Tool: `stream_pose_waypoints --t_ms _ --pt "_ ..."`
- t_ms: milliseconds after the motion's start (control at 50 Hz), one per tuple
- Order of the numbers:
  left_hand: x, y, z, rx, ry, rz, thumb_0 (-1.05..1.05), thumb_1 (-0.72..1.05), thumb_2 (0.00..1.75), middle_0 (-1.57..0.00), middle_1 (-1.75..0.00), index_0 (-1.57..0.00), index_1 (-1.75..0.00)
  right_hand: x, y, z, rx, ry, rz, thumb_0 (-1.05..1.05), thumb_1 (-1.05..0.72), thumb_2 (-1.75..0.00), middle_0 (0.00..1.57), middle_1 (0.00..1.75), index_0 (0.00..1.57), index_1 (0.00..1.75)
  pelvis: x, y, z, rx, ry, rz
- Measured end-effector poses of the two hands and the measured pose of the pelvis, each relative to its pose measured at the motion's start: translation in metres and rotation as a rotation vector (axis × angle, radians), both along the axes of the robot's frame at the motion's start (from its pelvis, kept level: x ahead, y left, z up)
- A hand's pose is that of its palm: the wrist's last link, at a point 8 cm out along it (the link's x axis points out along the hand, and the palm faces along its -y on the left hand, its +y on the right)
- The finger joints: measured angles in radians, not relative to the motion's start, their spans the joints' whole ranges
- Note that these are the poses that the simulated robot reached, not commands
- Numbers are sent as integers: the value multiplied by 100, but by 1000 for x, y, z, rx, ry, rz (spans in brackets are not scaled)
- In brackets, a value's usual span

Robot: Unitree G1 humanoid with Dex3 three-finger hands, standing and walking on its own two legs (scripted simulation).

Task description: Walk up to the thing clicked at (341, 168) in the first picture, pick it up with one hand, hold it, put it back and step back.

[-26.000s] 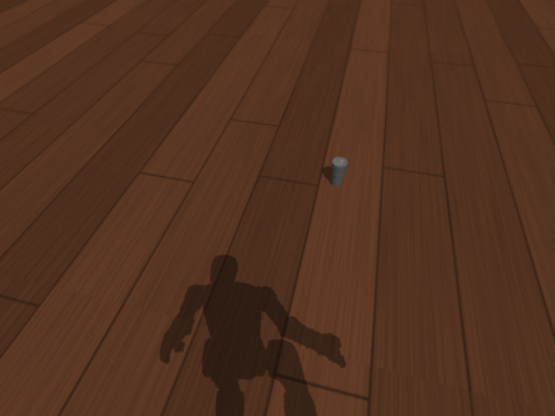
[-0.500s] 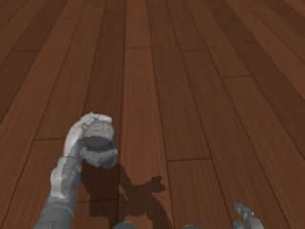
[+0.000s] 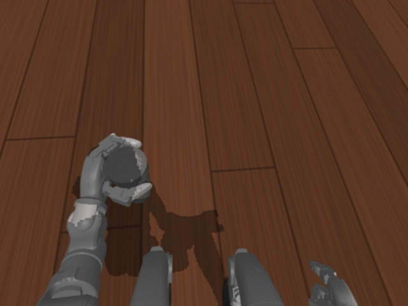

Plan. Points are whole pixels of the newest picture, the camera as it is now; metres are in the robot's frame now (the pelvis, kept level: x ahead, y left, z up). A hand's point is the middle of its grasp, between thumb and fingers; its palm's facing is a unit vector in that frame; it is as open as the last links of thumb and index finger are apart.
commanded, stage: crouch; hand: left
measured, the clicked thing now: (133, 180) +0.37 +0.16 -0.06
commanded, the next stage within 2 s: lower in 1.28 s
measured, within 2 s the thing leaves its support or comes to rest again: neither
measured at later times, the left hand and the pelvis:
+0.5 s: hand (145, 197) +0.39 +0.16 -0.26, palm faces +0.01 -1.00 -0.02, open 10.1 cm; pelvis -0.06 -0.01 -0.22, yaw -3 degrees
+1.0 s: hand (147, 197) +0.42 +0.17 -0.37, palm faces +0.03 -1.00 -0.03, open 10.1 cm; pelvis -0.06 +0.00 -0.31, yaw -6 degrees
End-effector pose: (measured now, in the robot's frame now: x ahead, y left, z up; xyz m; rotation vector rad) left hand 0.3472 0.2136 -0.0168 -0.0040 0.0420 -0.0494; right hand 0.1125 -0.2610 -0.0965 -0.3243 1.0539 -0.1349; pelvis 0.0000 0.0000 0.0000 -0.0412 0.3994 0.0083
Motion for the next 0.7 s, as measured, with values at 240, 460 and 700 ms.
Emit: stream_pose_waypoints --t_ms 240,460,700 --pt "14 10 -123 25 -6 65 2 -31 95 -79 -92 -71 -94 -23 3 -132 35 112 29 1 -90 -90 20 30 20 30 -26 -3 -112 -6 151 -23" --pt "16 5 -226 22 6 63 2 -31 95 -80 -92 -71 -93 -60 0 -221 31 186 54 1 -91 -90 20 30 20 30 -53 -6 -201 -7 169 -35" --pt "42 6 -292 38 -2 91 2 -32 95 -80 -91 -71 -93 -112 -12 -285 4 311 -1 1 -91 -90 20 30 20 30 -62 -6 -269 -15 144 -53"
